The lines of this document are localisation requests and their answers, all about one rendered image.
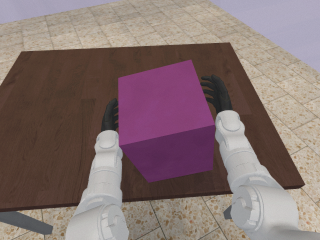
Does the carton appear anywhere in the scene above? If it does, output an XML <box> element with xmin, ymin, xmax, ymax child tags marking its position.
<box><xmin>118</xmin><ymin>59</ymin><xmax>215</xmax><ymax>183</ymax></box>

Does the table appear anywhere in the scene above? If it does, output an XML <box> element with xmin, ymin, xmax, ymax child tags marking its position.
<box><xmin>0</xmin><ymin>42</ymin><xmax>305</xmax><ymax>235</ymax></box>

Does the right robot upper arm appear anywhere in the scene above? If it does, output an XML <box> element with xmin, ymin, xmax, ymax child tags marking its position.
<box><xmin>230</xmin><ymin>183</ymin><xmax>320</xmax><ymax>240</ymax></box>

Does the robot left hand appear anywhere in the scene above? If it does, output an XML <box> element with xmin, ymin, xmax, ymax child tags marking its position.
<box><xmin>101</xmin><ymin>98</ymin><xmax>119</xmax><ymax>132</ymax></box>

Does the robot right forearm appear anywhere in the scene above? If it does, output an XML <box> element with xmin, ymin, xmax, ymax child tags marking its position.
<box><xmin>215</xmin><ymin>110</ymin><xmax>299</xmax><ymax>219</ymax></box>

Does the robot left forearm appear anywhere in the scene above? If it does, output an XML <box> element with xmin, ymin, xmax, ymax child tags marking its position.
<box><xmin>65</xmin><ymin>130</ymin><xmax>123</xmax><ymax>237</ymax></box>

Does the robot right hand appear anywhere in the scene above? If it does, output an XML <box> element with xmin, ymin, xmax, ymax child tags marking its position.
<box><xmin>200</xmin><ymin>74</ymin><xmax>233</xmax><ymax>115</ymax></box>

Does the left robot upper arm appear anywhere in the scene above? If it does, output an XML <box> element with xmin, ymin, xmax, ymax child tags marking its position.
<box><xmin>65</xmin><ymin>203</ymin><xmax>129</xmax><ymax>240</ymax></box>

